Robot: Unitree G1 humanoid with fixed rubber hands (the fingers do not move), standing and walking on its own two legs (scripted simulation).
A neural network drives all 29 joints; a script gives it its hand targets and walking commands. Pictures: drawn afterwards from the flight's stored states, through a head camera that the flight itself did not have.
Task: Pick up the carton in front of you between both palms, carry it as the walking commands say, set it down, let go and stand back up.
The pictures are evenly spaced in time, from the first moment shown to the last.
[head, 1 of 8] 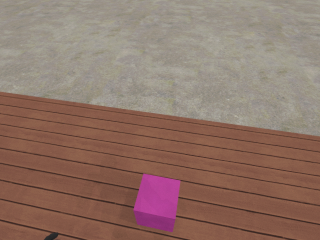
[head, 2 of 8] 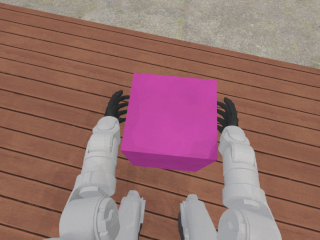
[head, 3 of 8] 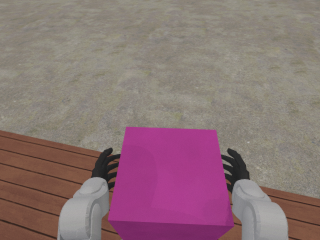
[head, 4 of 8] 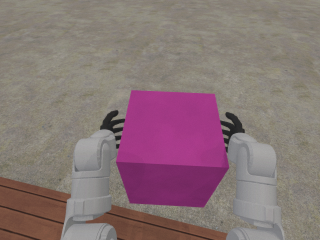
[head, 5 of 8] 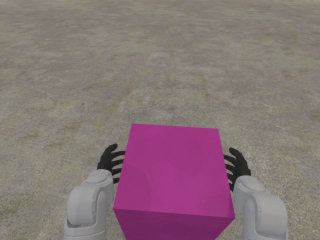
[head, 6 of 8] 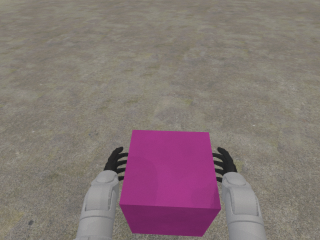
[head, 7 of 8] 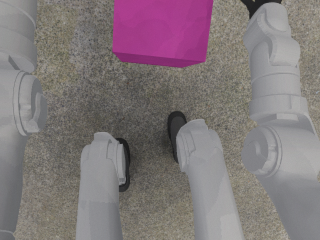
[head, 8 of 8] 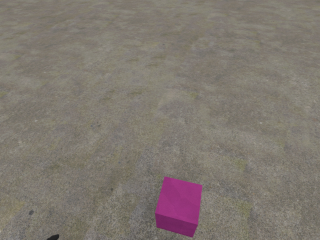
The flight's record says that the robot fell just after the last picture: no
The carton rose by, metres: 0.70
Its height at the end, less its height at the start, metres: -0.08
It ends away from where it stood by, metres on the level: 3.37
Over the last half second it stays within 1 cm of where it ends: yes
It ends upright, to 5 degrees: yes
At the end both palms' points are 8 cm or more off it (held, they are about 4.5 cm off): yes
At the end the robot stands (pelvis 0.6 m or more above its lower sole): yes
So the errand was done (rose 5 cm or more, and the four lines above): yes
